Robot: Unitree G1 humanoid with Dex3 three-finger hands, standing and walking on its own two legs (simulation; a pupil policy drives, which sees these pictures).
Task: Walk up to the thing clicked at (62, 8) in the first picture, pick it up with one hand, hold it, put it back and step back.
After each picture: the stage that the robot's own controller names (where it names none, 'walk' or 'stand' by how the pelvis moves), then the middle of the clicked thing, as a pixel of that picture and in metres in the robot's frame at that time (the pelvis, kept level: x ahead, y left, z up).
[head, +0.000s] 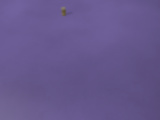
stand; (63, 11) +2.10 +0.32 -0.72
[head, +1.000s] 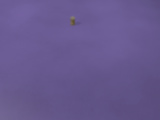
walk; (72, 21) +1.98 +0.15 -0.71
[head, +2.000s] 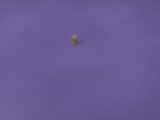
walk; (74, 40) +1.35 +0.11 -0.71
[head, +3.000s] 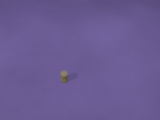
walk; (64, 76) +0.85 +0.18 -0.72
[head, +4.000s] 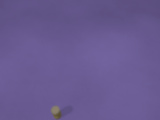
walk; (56, 112) +0.52 +0.26 -0.69
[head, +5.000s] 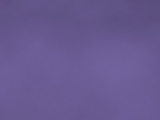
stand; out of the picture +0.37 +0.22 -0.70
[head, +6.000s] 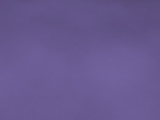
stand; out of the picture +0.35 +0.23 -0.72
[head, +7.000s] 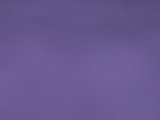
stand; out of the picture +0.36 +0.24 -0.72
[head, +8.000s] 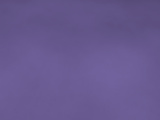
stand; out of the picture +0.34 +0.24 -0.73
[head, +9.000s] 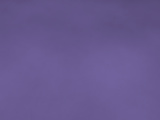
stand; out of the picture +0.34 +0.24 -0.73
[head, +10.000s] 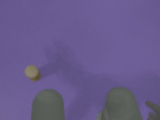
go down; (33, 73) +0.42 +0.24 -0.40
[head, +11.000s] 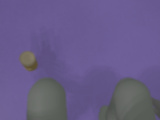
go down; (29, 61) +0.43 +0.25 -0.30
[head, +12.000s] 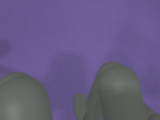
close in; out of the picture +0.41 +0.29 -0.22
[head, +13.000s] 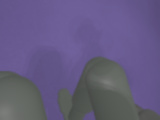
close; out of the picture +0.41 +0.30 -0.22
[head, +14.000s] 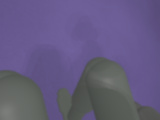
lift; out of the picture +0.39 +0.29 -0.23
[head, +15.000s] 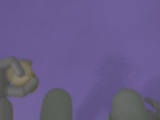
lift; (24, 78) +0.32 +0.22 -0.03
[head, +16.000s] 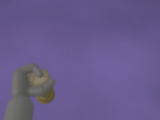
hold; (42, 86) +0.33 +0.17 +0.03
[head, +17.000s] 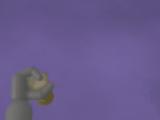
hold; (41, 89) +0.33 +0.17 +0.00
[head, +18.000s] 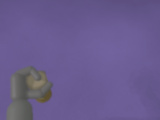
crouch; (40, 87) +0.34 +0.17 -0.04
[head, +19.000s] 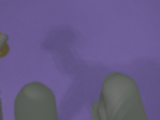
lower; out of the picture +0.47 +0.27 -0.09
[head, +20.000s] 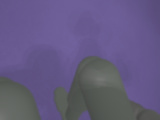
lower; out of the picture +0.42 +0.30 -0.23
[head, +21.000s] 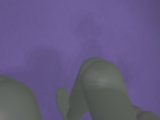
lower; out of the picture +0.42 +0.30 -0.23
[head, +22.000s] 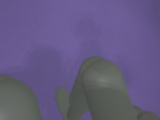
lower; out of the picture +0.42 +0.30 -0.22
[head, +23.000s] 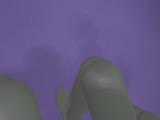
lower; out of the picture +0.42 +0.30 -0.22
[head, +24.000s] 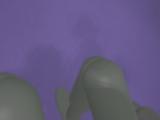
open; out of the picture +0.41 +0.29 -0.23
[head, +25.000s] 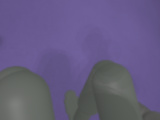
stand; out of the picture +0.41 +0.28 -0.23
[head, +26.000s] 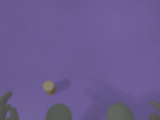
walk; (49, 88) +0.42 +0.22 -0.50
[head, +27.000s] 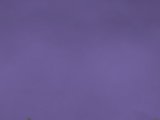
stand; out of the picture +0.38 +0.21 -0.66
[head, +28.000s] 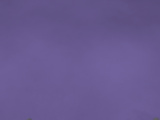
stand; out of the picture +0.38 +0.21 -0.66
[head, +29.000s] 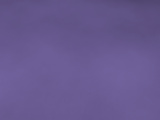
stand; out of the picture +0.40 +0.19 -0.72
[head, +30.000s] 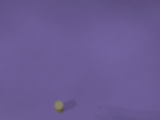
walk; (59, 107) +0.43 +0.17 -0.70
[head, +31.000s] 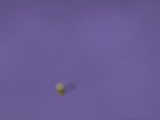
walk; (60, 89) +0.63 +0.25 -0.70
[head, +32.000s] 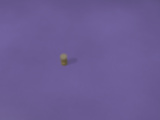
stand; (63, 59) +0.98 +0.22 -0.70
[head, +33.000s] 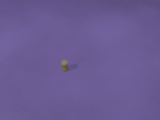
stand; (64, 65) +1.00 +0.22 -0.72
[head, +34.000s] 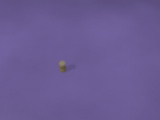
stand; (62, 66) +1.01 +0.25 -0.72
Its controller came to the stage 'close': yes
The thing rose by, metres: 0.72
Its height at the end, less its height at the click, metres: +0.00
